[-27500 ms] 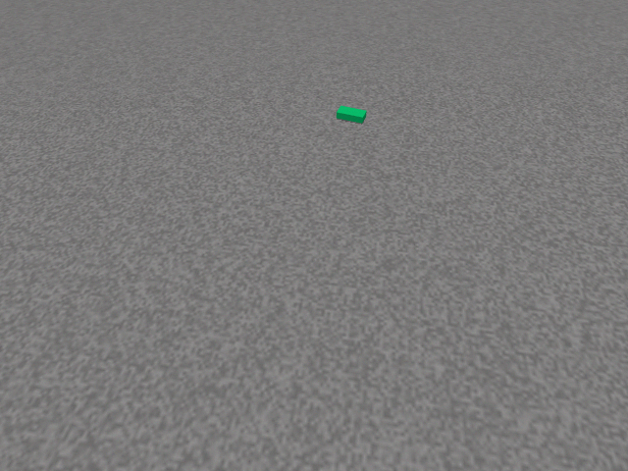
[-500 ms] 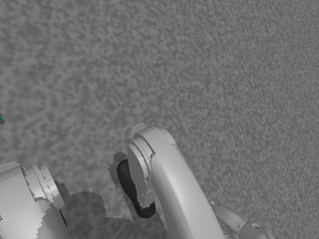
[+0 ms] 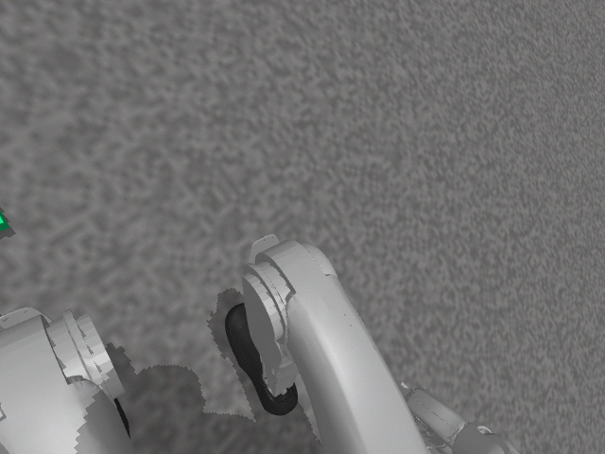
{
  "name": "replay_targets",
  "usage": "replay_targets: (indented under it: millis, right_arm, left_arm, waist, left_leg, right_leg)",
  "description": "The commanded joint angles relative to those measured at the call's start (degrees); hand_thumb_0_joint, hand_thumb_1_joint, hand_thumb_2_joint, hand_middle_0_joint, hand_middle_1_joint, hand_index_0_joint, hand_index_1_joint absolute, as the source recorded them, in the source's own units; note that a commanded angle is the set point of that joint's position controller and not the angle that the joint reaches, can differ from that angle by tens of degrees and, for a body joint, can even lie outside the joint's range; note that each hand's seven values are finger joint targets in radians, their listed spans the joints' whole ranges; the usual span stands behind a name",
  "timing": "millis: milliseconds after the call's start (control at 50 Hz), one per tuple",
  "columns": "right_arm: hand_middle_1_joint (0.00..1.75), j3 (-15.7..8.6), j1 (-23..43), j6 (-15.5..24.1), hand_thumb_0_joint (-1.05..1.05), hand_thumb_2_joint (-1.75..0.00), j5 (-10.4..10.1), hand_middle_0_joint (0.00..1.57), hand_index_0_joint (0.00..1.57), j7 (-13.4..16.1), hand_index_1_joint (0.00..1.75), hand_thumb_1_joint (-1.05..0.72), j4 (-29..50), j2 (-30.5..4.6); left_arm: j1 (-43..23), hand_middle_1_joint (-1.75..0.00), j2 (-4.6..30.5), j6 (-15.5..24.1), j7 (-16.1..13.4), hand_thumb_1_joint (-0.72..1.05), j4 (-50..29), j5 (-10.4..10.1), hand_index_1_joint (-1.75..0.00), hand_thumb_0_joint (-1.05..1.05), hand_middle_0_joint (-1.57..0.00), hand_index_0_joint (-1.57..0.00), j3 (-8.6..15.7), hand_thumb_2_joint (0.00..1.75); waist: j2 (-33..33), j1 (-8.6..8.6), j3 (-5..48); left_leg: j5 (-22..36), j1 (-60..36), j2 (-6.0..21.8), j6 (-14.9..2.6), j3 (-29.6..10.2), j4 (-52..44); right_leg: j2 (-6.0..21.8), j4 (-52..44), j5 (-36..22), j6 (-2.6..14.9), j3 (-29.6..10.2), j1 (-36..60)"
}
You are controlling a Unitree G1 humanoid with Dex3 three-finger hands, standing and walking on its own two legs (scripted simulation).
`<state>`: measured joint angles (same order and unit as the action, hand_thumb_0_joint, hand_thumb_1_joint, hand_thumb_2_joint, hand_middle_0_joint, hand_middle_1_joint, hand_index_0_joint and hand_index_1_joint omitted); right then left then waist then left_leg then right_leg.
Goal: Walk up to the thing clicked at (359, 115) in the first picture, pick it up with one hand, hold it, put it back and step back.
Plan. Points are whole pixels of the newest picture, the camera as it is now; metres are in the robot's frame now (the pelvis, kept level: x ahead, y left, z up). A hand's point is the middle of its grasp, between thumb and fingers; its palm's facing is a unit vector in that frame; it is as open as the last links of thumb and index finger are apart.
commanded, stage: settle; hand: left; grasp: from above
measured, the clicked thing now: out of the picture +0.43 +0.31 -0.29
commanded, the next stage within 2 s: lift in 0.68 s
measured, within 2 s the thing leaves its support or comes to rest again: leaves its support in 0.14 s
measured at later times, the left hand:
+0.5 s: hand out of the picture +0.42 +0.33 -0.18, palm faces -0.40 -0.14 -0.91, open 10.3 cm
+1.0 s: hand out of the picture +0.41 +0.33 -0.12, palm faces -0.42 -0.15 -0.89, open 10.3 cm
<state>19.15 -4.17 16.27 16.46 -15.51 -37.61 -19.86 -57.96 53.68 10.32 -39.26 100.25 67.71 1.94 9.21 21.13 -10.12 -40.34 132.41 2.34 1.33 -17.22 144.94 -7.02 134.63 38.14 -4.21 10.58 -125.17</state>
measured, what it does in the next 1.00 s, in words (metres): stands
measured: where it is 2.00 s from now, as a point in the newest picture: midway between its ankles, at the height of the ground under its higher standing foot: (200, 418)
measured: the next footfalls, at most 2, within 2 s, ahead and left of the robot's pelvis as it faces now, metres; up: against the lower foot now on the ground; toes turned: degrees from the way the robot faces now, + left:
none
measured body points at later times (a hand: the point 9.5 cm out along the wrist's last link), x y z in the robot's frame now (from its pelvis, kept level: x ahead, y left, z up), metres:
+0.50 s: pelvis +0.01 +0.00 +0.01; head +0.23 +0.10 +0.38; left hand +0.44 +0.33 -0.13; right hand +0.10 -0.26 -0.08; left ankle +0.07 +0.13 -0.28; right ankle +0.12 -0.12 -0.28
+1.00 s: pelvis +0.00 -0.01 +0.03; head +0.21 +0.07 +0.42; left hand +0.43 +0.33 -0.07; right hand +0.10 -0.27 -0.08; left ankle +0.07 +0.13 -0.28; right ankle +0.12 -0.12 -0.28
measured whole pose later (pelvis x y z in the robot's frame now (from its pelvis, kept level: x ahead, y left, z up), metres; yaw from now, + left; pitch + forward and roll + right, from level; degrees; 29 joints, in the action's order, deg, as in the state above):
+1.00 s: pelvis +0.00 -0.01 +0.03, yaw +8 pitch +33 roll -7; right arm 3.9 -9.9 1.9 6.5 -7.5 -41.3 -16.5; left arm -50.8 36.9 5.5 -16.7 73.6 65.0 1.1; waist -0.7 11.7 3.8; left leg -37.0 131.6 1.2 1.5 -8.8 135.5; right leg -3.6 132.0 38.6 -2.1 4.3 -126.6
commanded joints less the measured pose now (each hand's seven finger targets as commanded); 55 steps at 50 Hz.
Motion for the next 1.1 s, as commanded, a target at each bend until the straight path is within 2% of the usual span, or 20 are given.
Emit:
replay_targets:
  millis: [0,60,100,140,220,260,300,320,340,380,560,580,620,740,760,780,840,980,1020,1080]
  right_arm:
    - [0.3,-6.5,-10.4,-0.7,0.0,-0.91,-1.3,0.2,0.2,0.6,0.3,-0.92,-1.4,-18.1]
    - [0.3,-7.1,-11.0,-0.5,0.0,-0.91,-1.2,0.2,0.2,0.0,0.3,-0.92,-1.7,-17.5]
    - [0.3,-8.9,-11.3,-1.1,0.0,-0.91,-2.1,0.2,0.2,0.2,0.3,-0.92,-2.3,-17.9]
    - [0.3,-9.8,-10.3,-1.2,0.0,-0.91,-2.0,0.2,0.2,-0.4,0.3,-0.92,-1.8,-16.9]
    - [0.3,-12.7,-12.4,-2.4,0.0,-0.9,-4.1,0.2,0.2,-0.5,0.3,-0.91,-2.8,-16.4]
    - [0.3,-13.6,-12.3,-3.4,0.0,-0.9,-5.1,0.2,0.2,-0.5,0.3,-0.91,-3.0,-15.3]
    - [0.3,-14.5,-14.2,-4.1,0.0,-0.9,-5.8,0.2,0.2,-0.4,0.3,-0.91,-3.3,-14.8]
    - [0.3,-14.9,-14.2,-4.3,0.0,-0.9,-6.3,0.2,0.2,-0.3,0.3,-0.91,-3.5,-14.7]
    - [0.3,-15.4,-14.9,-4.6,0.0,-0.9,-6.6,0.2,0.2,-0.1,0.3,-0.91,-3.9,-14.8]
    - [0.3,-15.7,-14.3,-5.5,0.0,-0.9,-7.4,0.2,0.2,0.2,0.3,-0.91,-3.6,-14.0]
    - [0.3,-17.0,-14.9,-9.6,0.0,-0.9,-8.9,0.2,0.2,3.6,0.3,-0.91,-2.4,-12.3]
    - [0.3,-17.2,-15.3,-10.0,0.0,-0.9,-8.8,0.2,0.2,4.1,0.3,-0.9,-2.3,-12.7]
    - [0.3,-17.2,-15.1,-10.7,0.0,-0.9,-8.9,0.2,0.2,4.9,0.3,-0.9,-2.3,-11.6]
    - [0.3,-17.7,-15.7,-12.5,0.0,-0.9,-9.1,0.2,0.2,7.1,0.3,-0.9,-2.5,-11.0]
    - [0.3,-17.9,-15.7,-12.7,0.0,-0.91,-9.0,0.2,0.2,7.4,0.3,-0.93,-2.6,-10.6]
    - [0.3,-18.0,-15.8,-12.8,0.0,-0.89,-8.9,0.2,0.2,7.7,0.3,-0.88,-2.6,-10.9]
    - [0.3,-18.8,-15.9,-13.3,0.0,-0.9,-9.4,0.2,0.2,8.3,0.3,-0.91,-2.5,-10.4]
    - [0.3,-20.8,-16.7,-15.0,0.0,-0.9,-11.0,0.2,0.2,9.4,0.3,-0.91,-1.9,-10.5]
    - [0.3,-21.0,-16.7,-15.4,0.0,-0.9,-11.4,0.2,0.2,9.5,0.3,-0.9,-1.4,-9.6]
    - [0.3,-22.0,-16.6,-16.0,0.0,-0.9,-12.2,0.2,0.2,10.2,0.3,-0.9,-0.7,-9.6]
  left_arm:
    - [-12.0,-0.63,9.8,-0.8,-1.1,0.66,-9.2,-0.8,-0.63,0.0,-1.03,-1.04,2.0,0.67]
    - [-12.9,-0.63,8.0,-1.3,-0.7,0.65,-10.8,-0.5,-0.61,0.0,-1.01,-1.03,1.5,0.64]
    - [-14.0,-0.62,10.3,-1.3,-0.6,0.64,-17.5,-0.6,-0.61,0.0,-1.01,-1.03,4.2,0.64]
    - [-12.7,-0.64,7.4,-2.1,0.4,0.64,-18.4,0.5,-0.62,0.0,-0.99,-1.01,2.4,0.62]
    - [-11.4,-0.62,5.9,-3.6,1.8,0.65,-25.7,-0.6,-0.61,0.0,-1.0,-1.02,4.6,0.65]
    - [-8.5,-0.61,1.6,-5.2,3.6,0.66,-21.3,-0.9,-0.6,0.0,-1.02,-1.03,1.9,0.63]
    - [-9.2,-0.6,-0.7,-6.2,5.2,0.66,-21.7,-1.5,-0.58,0.0,-1.02,-1.04,1.1,0.61]
    - [-10.5,-0.61,-1.1,-6.5,6.1,0.64,-23.7,-2.3,-0.59,0.0,-0.99,-1.01,0.7,0.61]
    - [-11.6,-0.63,1.0,-6.4,6.9,0.62,-27.8,-2.5,-0.6,0.0,-0.97,-1.0,2.3,0.62]
    - [-10.2,-0.61,-2.5,-6.9,9.1,0.61,-25.1,-3.1,-0.6,0.0,-0.98,-1.0,0.0,0.62]
    - [-13.6,-0.67,-2.4,-4.4,15.6,0.63,-28.5,-2.8,-0.65,0.0,-0.99,-1.01,-0.3,0.69]
    - [-13.3,-0.66,-2.8,-4.2,15.9,0.63,-27.5,-2.6,-0.64,0.0,-0.99,-1.0,-0.2,0.66]
    - [-13.5,-0.68,-1.6,-3.7,16.1,0.63,-30.1,-2.5,-0.66,0.0,-0.98,-1.0,0.5,0.7]
    - [-14.7,-0.69,-0.7,-3.2,16.2,0.65,-32.5,-1.4,-0.68,0.0,-0.99,-1.01,1.7,0.74]
    - [-13.4,-0.74,-1.6,-3.4,16.3,0.7,-30.3,-1.3,-0.69,0.0,-1.01,-1.06,1.2,0.66]
    - [-14.5,-0.66,-1.3,-3.4,16.4,0.62,-31.5,-1.3,-0.61,0.0,-0.93,-0.98,1.3,0.66]
    - [-13.3,-0.68,-1.1,-4.0,17.3,0.65,-33.4,-2.0,-0.63,0.0,-0.95,-1.0,1.7,0.62]
    - [-10.1,-0.69,-2.1,-5.5,21.8,0.66,-39.6,-3.7,-0.65,0.0,-0.96,-0.99,1.5,0.66]
    - [-8.3,-0.68,-4.1,-5.6,23.1,0.64,-40.8,-3.9,-0.64,0.0,-0.95,-0.99,-0.1,0.66]
    - [-7.8,-0.69,-2.3,-5.3,24.5,0.62,-46.1,-4.7,-0.65,0.0,-0.93,-0.97,1.5,0.67]
  waist:
    - [-31.5,1.1,37.6]
    - [-32.5,1.7,38.5]
    - [-36.8,-0.66,42.3]
    - [-37.8,-0.42,42.8]
    - [-38.6,-3.47,48.3]
    - [-35.3,-2.99,44.9]
    - [-31.3,-2.55,44.4]
    - [-30.7,-3.18,44.7]
    - [-32.6,-4.77,48.5]
    - [-29.5,-4.31,46.5]
    - [-24.3,-5.8,47.5]
    - [-22.4,-5.36,46.4]
    - [-24.0,-6.84,49.1]
    - [-24.4,-7.43,51.8]
    - [-22.9,-7.19,51.2]
    - [-22.8,-7.08,50.5]
    - [-24.6,-8.88,54.6]
    - [-25.3,-10.77,55.8]
    - [-24.2,-10.3,55.2]
    - [-23.6,-11.99,57.0]
  left_leg:
    - [11.3,-27.4,1.8,-0.52,6.6,-15.5]
    - [12.2,-27.6,1.6,-0.63,6.9,-15.0]
    - [13.2,-30.0,1.5,-0.19,7.3,-15.8]
    - [13.3,-30.8,1.6,-0.05,7.6,-15.7]
    - [14.6,-30.9,0.9,-0.42,8.9,-16.9]
    - [12.5,-27.3,0.8,-0.98,9.4,-17.0]
    - [11.6,-25.3,0.5,-1.66,9.6,-16.7]
    - [11.2,-25.2,0.3,-1.75,10.0,-17.2]
    - [12.5,-27.5,0.1,-1.63,10.0,-17.9]
    - [11.6,-25.0,0.0,-1.95,10.1,-17.4]
    - [9.1,-23.2,-1.3,-2.23,11.8,-18.1]
    - [8.6,-22.6,-1.6,-2.34,11.9,-18.1]
    - [9.5,-24.0,-1.7,-2.18,12.6,-18.6]
    - [11.8,-25.3,-2.0,-2.32,13.6,-19.2]
    - [10.9,-25.1,-1.7,-2.36,13.5,-19.4]
    - [10.6,-24.6,-1.8,-2.47,13.8,-19.4]
    - [11.1,-28.2,-1.8,-2.21,14.0,-20.8]
    - [11.5,-32.0,-2.4,-2.23,14.7,-25.1]
    - [11.6,-32.6,-2.3,-2.37,14.9,-26.1]
    - [10.9,-33.7,-2.6,-2.64,15.5,-27.7]
  right_leg:
    - [-1.4,-11.0,-15.2,5.22,5.8,20.8]
    - [-1.2,-10.6,-16.5,5.13,6.3,19.8]
    - [-0.8,-10.0,-16.5,5.74,5.8,19.2]
    - [-0.9,-9.2,-16.4,6.02,5.6,17.6]
    - [-0.4,-10.3,-16.8,6.29,4.3,17.5]
    - [-0.7,-10.9,-14.6,6.45,2.9,16.0]
    - [-0.7,-12.3,-13.9,6.18,2.1,16.4]
    - [-0.5,-12.6,-13.0,6.24,1.8,15.8]
    - [-0.1,-12.2,-14.0,6.28,2.2,16.2]
    - [-0.1,-12.6,-12.3,6.52,1.4,15.0]
    - [0.6,-14.7,-7.3,6.83,-1.2,16.4]
    - [0.8,-15.4,-6.7,6.9,-1.0,15.9]
    - [0.9,-15.3,-7.3,6.81,-1.8,17.4]
    - [1.6,-15.9,-9.9,6.65,-2.4,18.7]
    - [1.3,-16.3,-8.8,6.63,-2.8,18.8]
    - [1.5,-17.0,-8.4,6.65,-2.5,18.1]
    - [1.7,-17.1,-8.4,6.97,-3.0,19.2]
    - [2.5,-19.3,-9.8,7.28,-2.4,19.7]
    - [2.4,-20.4,-10.1,7.15,-2.9,21.0]
    - [2.8,-22.6,-9.0,7.19,-3.8,22.2]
